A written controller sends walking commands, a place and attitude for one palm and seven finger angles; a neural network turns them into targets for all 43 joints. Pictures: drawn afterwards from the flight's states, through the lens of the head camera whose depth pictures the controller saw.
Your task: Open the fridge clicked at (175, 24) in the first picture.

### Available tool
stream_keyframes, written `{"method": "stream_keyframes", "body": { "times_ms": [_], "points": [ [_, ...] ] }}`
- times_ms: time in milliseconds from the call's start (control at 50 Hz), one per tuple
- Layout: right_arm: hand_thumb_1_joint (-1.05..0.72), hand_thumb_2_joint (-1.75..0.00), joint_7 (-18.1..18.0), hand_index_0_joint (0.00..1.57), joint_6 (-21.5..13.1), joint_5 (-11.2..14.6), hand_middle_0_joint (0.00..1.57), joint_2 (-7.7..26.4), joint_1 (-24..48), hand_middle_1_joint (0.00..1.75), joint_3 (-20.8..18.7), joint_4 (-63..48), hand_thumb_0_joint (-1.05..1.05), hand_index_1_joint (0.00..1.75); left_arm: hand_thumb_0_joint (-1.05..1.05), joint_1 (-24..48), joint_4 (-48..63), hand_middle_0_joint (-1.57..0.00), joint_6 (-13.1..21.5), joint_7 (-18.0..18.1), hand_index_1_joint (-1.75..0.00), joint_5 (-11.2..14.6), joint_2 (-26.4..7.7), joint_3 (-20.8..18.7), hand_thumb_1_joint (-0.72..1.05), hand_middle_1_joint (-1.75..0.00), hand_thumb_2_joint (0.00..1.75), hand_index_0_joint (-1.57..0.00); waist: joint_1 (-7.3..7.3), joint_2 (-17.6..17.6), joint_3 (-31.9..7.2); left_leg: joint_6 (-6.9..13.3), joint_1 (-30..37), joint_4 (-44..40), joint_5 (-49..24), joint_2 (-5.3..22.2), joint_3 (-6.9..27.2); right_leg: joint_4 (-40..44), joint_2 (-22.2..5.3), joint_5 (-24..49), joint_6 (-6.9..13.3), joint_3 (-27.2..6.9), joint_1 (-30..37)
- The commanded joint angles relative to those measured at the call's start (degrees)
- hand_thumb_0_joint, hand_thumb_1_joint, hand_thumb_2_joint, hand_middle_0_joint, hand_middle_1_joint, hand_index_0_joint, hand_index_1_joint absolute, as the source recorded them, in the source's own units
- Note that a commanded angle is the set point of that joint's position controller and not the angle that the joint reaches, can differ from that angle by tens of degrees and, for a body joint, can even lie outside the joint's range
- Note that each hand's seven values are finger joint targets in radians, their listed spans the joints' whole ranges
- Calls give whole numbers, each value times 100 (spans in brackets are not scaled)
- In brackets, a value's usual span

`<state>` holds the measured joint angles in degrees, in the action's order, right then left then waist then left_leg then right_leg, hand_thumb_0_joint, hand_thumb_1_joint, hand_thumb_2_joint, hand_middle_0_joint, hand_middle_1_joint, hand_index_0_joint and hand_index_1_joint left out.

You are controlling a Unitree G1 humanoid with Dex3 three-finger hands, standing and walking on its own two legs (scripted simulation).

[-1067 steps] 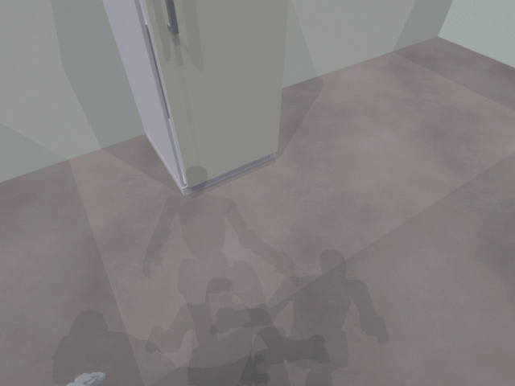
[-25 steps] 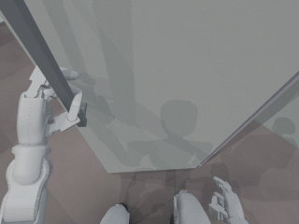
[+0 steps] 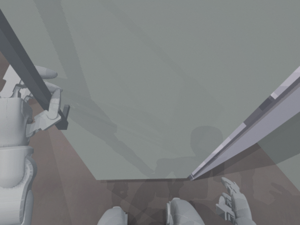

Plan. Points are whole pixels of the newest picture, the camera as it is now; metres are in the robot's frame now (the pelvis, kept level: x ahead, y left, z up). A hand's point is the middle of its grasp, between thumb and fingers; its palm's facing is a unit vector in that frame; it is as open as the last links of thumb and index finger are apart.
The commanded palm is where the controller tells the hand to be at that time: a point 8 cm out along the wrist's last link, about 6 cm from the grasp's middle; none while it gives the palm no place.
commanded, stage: walk backward, drawing the door open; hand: left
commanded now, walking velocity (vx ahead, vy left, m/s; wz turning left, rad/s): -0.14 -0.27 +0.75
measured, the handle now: (25, 52) +0.33 +0.23 +0.27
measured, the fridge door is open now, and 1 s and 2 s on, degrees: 64 71 74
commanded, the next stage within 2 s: stop walking and hold the door back in 0.12 s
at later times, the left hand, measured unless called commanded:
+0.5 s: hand (53, 158) +0.20 +0.18 +0.18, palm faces +0.61 -0.76 -0.24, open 6.1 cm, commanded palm +0.17 +0.22 +0.17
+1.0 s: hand (56, 130) +0.25 +0.18 +0.18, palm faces +0.59 -0.76 -0.26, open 5.4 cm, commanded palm +0.17 +0.23 +0.17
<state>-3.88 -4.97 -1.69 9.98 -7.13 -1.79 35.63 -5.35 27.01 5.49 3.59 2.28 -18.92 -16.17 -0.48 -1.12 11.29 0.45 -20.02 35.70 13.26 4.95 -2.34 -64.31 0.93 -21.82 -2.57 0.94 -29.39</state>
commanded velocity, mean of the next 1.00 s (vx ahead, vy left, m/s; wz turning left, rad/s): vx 0.10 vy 0.06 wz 0.15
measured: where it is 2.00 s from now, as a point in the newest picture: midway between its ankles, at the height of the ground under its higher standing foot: outside the picture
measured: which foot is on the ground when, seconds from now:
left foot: down 0.00-0.20, up 0.22-0.50, down 0.52-0.84, up 0.86-1.00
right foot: up 0.00-0.18, down 0.20-0.54, up 0.56-0.82, down 0.84-1.00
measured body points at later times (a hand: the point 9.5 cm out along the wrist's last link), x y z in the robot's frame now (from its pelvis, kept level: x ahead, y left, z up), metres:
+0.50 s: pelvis -0.05 -0.15 +0.00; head -0.03 -0.14 +0.45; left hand +0.16 +0.21 +0.19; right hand +0.22 -0.34 -0.08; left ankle -0.08 -0.06 -0.72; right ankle +0.00 -0.26 -0.73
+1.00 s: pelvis -0.10 -0.18 +0.01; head -0.06 -0.19 +0.45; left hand +0.21 +0.22 +0.20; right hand +0.05 -0.42 -0.13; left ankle -0.09 -0.05 -0.69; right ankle -0.05 -0.31 -0.73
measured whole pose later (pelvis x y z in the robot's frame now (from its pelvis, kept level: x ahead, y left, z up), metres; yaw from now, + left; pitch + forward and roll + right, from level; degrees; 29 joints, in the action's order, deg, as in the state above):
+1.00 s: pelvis -0.10 -0.18 +0.01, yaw +17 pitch -2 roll +0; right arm -6.2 -2.2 1.7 16.7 -16.3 0.5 44.5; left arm 38.1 -42.8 10.2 2.8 0.2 -26.4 -18.3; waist -3.2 2.5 5.7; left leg -0.4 -26.5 51.9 22.4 1.4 -2.2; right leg -31.0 -3.2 -16.2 -1.2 2.4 -12.8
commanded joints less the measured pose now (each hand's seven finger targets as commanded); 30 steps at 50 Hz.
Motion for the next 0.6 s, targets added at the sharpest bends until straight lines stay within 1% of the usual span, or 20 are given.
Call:
{"method": "stream_keyframes", "body": {
  "times_ms": [0,20,80,120,140,160,180,200,220,240,260,300,340,420,480,500,520,540,560,580],
  "points": [
    [-90,-90,29,20,-289,115,20,914,155,30,-281,-709,0,30,0,1097,1646,-45,488,132,-140,0,-927,-636,90,-140,90,-45,59,1942,-2092,368,711,-2009,652,1130,1391,1082,-103,360,-75,-148,725],
    [-90,-90,36,20,-298,144,20,917,130,30,-275,-753,0,30,0,1123,1628,-45,472,159,-140,38,-943,-666,90,-140,90,-45,36,2260,-2086,343,515,-2150,1056,1044,1373,1469,-4,209,-85,38,1010],
    [-90,-90,32,20,-361,179,20,897,193,30,-228,-860,0,30,0,949,1456,-45,460,207,-140,157,-1006,-767,90,-140,90,-45,55,2433,-2006,341,111,-2173,1476,970,1506,2614,250,-310,-86,341,1846],
    [-90,-90,45,20,-347,193,20,853,184,30,-228,-902,0,30,0,911,1363,-45,435,235,-140,188,-1106,-882,90,-140,90,-45,153,1848,-2143,97,-305,-1481,1528,414,1097,3934,312,147,-35,532,2807],
    [-90,-90,45,20,-348,253,20,731,-1,30,-208,-853,0,30,0,836,1391,-45,396,272,-140,175,-1365,-1055,90,-140,90,-45,62,1024,-2190,-106,153,-600,1342,-126,585,4774,46,467,71,355,2457],
    [-90,-90,23,20,-290,261,20,487,51,30,-122,-869,0,30,0,971,1499,-45,354,300,-140,190,-1487,-995,90,-140,90,-45,-20,-131,-2148,-349,-283,819,1335,-502,84,5055,-944,500,467,-398,2320],
    [-90,-90,5,20,-286,192,20,470,265,30,-72,-845,0,30,0,1016,1391,-45,349,397,-140,142,-1955,-1383,90,-140,90,-45,129,-822,-2097,-425,-1123,2624,1920,-659,-74,4930,-1903,1137,994,-1187,2127],
    [-90,-90,-21,20,-272,185,20,585,284,30,-112,-835,0,30,0,785,1231,-45,297,444,-140,100,-1918,-1498,90,-140,90,-45,228,-959,-2240,-310,-1380,3771,2124,-469,218,4723,-2244,1269,1261,-1227,1913],
    [-90,-90,-86,20,-295,191,20,700,353,30,-176,-697,0,30,0,761,314,-45,188,412,-140,97,-1557,-1177,90,-140,90,-45,120,-1208,-1930,-337,-1673,4224,1969,-350,414,4502,-2232,1846,1328,-1501,1898],
    [-90,-90,-122,20,-265,177,20,779,426,30,-152,-568,0,30,0,1575,-156,-45,184,466,-140,68,-1569,-1119,90,-140,90,-45,83,-759,-1797,-362,-1691,4240,1667,-244,421,4256,-2195,2663,1310,-1321,1994],
    [-90,-90,-186,20,-236,202,20,700,445,30,-57,-498,0,30,0,2179,-685,-45,275,548,-140,48,-1575,-1105,90,-140,90,-45,60,-630,-1794,-373,-1743,3814,1635,-203,388,4061,-2198,3567,1183,-781,2428],
    [-90,-90,-308,20,-176,209,20,804,388,30,-17,-462,0,30,0,2725,-1596,-45,425,616,-140,16,-1790,-1124,90,-140,90,-45,61,-804,-1772,-261,-1013,2616,1458,-292,143,3937,-2068,4234,889,-427,2271],
    [-90,-90,-347,20,-98,213,20,888,436,30,-18,-490,0,30,0,3278,-2050,-45,505,606,-140,15,-1834,-956,90,-140,90,-45,167,-973,-1786,-181,-571,1493,1408,-450,-111,3892,-2093,4442,856,-498,2364],
    [-90,-90,-245,20,-7,270,20,931,324,30,7,-560,0,30,0,4189,-2406,-45,627,538,-140,-44,-1576,-476,90,-140,90,-45,251,-1203,-2123,-78,-56,181,1220,-580,-247,3963,-2262,3959,875,-881,2533],
    [-90,-90,-183,20,131,313,20,1075,152,30,-68,-535,0,30,0,4824,-2715,-45,677,507,-140,-40,-1692,-370,90,-140,90,-45,101,-516,-2442,55,1122,-1342,-104,-435,-245,3401,-1862,3125,512,-496,2182],
    [-90,-90,-162,20,137,324,20,1207,186,30,-107,-614,0,30,0,5025,-2692,-45,709,471,-140,-20,-1628,-255,90,-140,90,-45,104,192,-2436,312,1502,-1520,-634,171,426,2973,-1403,2536,320,-200,1626],
    [-90,-90,-127,20,129,374,20,1233,160,30,-81,-652,0,30,0,5139,-2865,-45,741,434,-140,6,-1450,-12,90,-140,90,-45,128,1286,-2527,658,1976,-1431,-1385,944,1241,2528,-788,903,76,238,843],
    [-90,-90,-117,20,73,311,20,1245,140,30,-26,-685,0,30,0,5537,-2745,-45,821,414,-140,13,-1438,138,90,-140,90,-45,14,2524,-2582,994,2333,-1822,-1677,1537,2152,1421,-488,-1052,47,342,10],
    [-90,-90,-117,20,46,330,20,1113,106,30,20,-627,0,30,0,5909,-3005,-45,792,459,-140,-178,-1704,40,90,-140,90,-45,-38,1982,-2430,1143,1919,-1922,-970,1638,2505,665,-456,-1052,141,-8,-114],
    [-90,-90,-126,20,12,378,20,1139,14,30,-37,-610,0,30,0,5922,-3111,-45,751,448,-140,-144,-1608,92,90,-140,90,-45,-58,1279,-2287,1218,1784,-1796,-622,1574,2359,528,-452,-702,144,-128,-206]
  ]
}}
